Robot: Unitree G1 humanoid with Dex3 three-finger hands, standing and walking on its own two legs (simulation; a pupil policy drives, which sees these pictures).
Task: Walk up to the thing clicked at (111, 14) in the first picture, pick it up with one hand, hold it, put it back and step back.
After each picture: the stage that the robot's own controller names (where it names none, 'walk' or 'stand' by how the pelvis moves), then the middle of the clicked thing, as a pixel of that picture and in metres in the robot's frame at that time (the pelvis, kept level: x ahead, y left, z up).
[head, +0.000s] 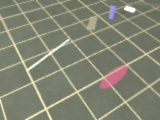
stand; (112, 10) +2.01 -0.46 -0.65
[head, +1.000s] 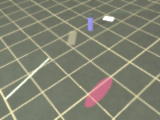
walk; (90, 22) +1.92 -0.01 -0.62
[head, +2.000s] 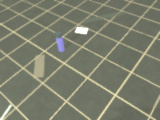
walk; (59, 41) +1.30 +0.31 -0.65
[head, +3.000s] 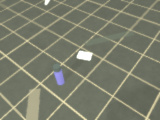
walk; (58, 74) +0.86 +0.28 -0.65
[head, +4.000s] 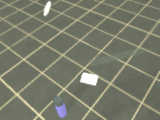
walk; (60, 107) +0.55 +0.22 -0.65
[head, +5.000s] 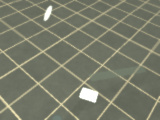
stand; out of the picture +0.42 +0.14 -0.64
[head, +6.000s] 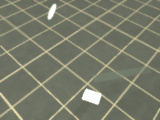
stand; out of the picture +0.38 +0.15 -0.66
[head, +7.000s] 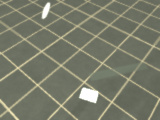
stand; out of the picture +0.37 +0.17 -0.65
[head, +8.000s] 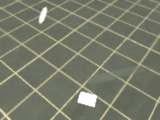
stand; out of the picture +0.36 +0.18 -0.66
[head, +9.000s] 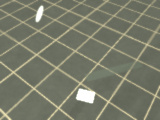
stand; out of the picture +0.37 +0.19 -0.66
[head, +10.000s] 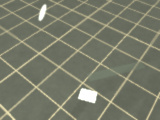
stand; out of the picture +0.37 +0.17 -0.66
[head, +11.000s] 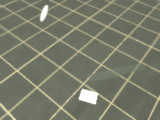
stand; out of the picture +0.37 +0.17 -0.66
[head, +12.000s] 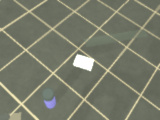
go down; (49, 98) +0.41 +0.15 -0.54
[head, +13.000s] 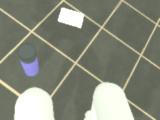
go down; (29, 62) +0.47 +0.18 -0.27
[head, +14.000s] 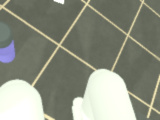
close in; (3, 45) +0.46 +0.21 -0.21
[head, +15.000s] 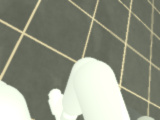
close; out of the picture +0.45 +0.24 -0.17
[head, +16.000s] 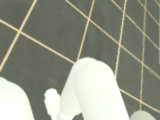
lift; out of the picture +0.43 +0.24 -0.17
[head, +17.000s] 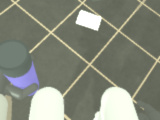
lift; (22, 74) +0.33 +0.19 -0.02
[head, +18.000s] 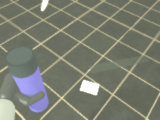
hold; (31, 84) +0.32 +0.17 +0.06
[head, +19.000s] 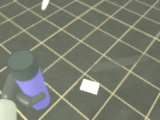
hold; (32, 84) +0.32 +0.16 +0.06
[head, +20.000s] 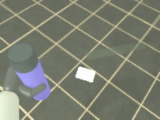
crouch; (33, 76) +0.35 +0.16 +0.02
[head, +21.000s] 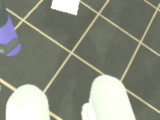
lower; (1, 31) +0.48 +0.20 -0.04
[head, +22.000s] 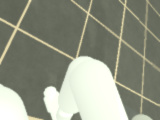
lower; out of the picture +0.46 +0.27 -0.16
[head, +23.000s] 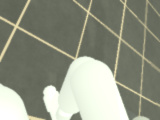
lower; out of the picture +0.46 +0.26 -0.17
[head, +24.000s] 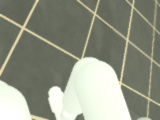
lower; out of the picture +0.45 +0.26 -0.16
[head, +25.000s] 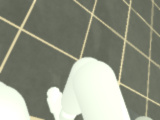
lower; out of the picture +0.45 +0.26 -0.16
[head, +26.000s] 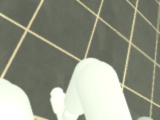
loosen; out of the picture +0.44 +0.24 -0.16
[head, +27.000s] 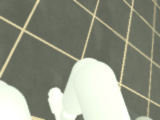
withdraw; out of the picture +0.44 +0.23 -0.17
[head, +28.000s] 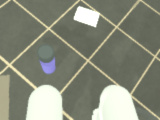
walk; (47, 61) +0.47 +0.16 -0.31
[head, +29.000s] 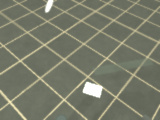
stand; out of the picture +0.38 +0.12 -0.59
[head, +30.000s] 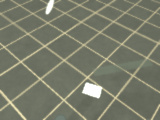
stand; out of the picture +0.39 +0.13 -0.60
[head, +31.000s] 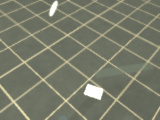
stand; out of the picture +0.40 +0.12 -0.63
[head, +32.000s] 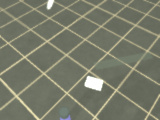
walk; (65, 117) +0.42 +0.13 -0.65
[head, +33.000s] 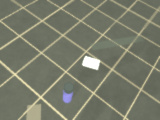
walk; (68, 93) +0.53 +0.04 -0.64
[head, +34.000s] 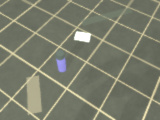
walk; (61, 61) +0.77 +0.17 -0.62
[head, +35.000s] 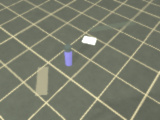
stand; (68, 55) +1.04 +0.16 -0.63
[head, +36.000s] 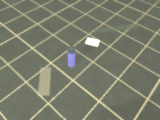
stand; (71, 56) +1.03 +0.12 -0.65
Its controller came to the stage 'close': yes
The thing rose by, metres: 0.70
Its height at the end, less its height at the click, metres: +0.00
